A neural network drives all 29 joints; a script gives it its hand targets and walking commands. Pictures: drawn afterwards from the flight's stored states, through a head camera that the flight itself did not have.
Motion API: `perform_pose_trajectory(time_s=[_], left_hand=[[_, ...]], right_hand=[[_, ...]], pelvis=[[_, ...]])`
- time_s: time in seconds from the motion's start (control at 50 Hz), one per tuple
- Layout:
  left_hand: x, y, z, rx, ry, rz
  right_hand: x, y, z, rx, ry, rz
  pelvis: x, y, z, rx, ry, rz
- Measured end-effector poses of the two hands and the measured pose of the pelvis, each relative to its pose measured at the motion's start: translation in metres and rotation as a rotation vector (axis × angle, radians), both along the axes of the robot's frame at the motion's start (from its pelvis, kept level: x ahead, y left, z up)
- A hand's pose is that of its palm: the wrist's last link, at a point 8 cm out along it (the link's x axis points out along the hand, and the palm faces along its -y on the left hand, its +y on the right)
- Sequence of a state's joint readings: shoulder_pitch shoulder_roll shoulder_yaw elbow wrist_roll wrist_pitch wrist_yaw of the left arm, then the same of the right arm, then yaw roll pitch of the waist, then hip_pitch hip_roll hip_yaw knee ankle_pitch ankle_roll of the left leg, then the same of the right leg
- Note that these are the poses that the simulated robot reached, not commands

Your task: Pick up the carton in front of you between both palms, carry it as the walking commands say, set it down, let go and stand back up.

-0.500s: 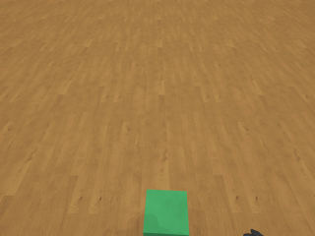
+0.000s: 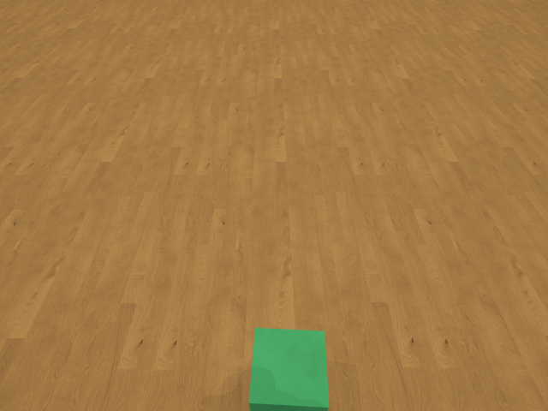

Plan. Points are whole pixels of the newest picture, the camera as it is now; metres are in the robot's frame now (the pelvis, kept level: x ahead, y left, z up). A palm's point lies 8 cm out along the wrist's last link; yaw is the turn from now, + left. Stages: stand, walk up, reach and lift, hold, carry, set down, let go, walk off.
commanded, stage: stand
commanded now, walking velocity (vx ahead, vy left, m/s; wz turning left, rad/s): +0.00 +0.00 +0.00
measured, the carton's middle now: (287, 377) +0.34 -0.04 -0.64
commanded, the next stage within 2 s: none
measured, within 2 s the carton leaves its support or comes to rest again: neither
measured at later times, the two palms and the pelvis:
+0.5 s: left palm out of the picture -0.06 +0.23 -0.14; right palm out of the picture -0.06 -0.23 -0.14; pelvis -0.02 +0.00 +0.01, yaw +0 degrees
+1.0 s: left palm out of the picture -0.10 +0.21 -0.14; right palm out of the picture -0.10 -0.21 -0.14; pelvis -0.04 +0.00 +0.01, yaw +0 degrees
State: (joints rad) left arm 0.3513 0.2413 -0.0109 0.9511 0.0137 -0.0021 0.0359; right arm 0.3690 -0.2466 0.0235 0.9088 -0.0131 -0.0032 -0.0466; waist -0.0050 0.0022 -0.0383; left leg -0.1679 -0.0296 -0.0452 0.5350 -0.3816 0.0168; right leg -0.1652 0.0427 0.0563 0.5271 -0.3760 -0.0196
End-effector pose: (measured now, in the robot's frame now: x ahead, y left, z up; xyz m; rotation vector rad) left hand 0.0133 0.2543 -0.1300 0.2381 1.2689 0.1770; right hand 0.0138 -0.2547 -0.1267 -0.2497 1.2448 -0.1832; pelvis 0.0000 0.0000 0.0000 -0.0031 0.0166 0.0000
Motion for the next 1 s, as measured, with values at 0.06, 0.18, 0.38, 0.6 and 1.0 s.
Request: perform_pose_trajectory(time_s=[0.06,0.18,0.38,0.6,1.0], left_hand=[[-0.012,-0.003,-0.002,-0.007,0.036,0.008],[-0.034,-0.009,-0.005,-0.024,0.096,0.022],[-0.063,-0.022,-0.008,-0.052,0.164,0.038],[-0.085,-0.033,-0.010,-0.074,0.205,0.049],[-0.109,-0.045,-0.010,-0.100,0.235,0.056]], right_hand=[[-0.012,0.003,-0.002,0.008,0.035,-0.007],[-0.033,0.011,-0.006,0.026,0.095,-0.018],[-0.061,0.023,-0.010,0.053,0.165,-0.031],[-0.083,0.033,-0.012,0.075,0.212,-0.042],[-0.110,0.044,-0.013,0.103,0.257,-0.060]], pelvis=[[-0.002,0.000,0.001,0.000,-0.008,0.000],[-0.007,0.001,0.003,0.000,-0.022,0.000],[-0.016,0.001,0.005,0.000,-0.037,0.000],[-0.027,0.001,0.006,0.001,-0.045,0.001],[-0.041,0.000,0.007,0.002,-0.046,0.000]])
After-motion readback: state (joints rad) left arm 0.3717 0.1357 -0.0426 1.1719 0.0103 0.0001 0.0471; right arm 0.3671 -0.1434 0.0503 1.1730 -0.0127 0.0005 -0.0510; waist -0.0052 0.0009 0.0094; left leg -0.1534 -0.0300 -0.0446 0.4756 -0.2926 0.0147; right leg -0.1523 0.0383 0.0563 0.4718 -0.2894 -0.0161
